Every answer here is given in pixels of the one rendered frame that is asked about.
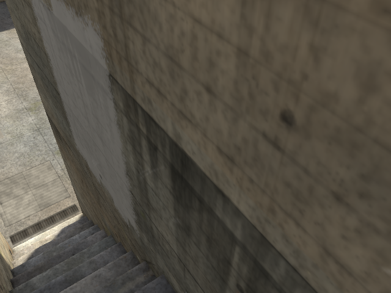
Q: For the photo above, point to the stairs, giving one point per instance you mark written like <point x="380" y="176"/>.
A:
<point x="77" y="257"/>

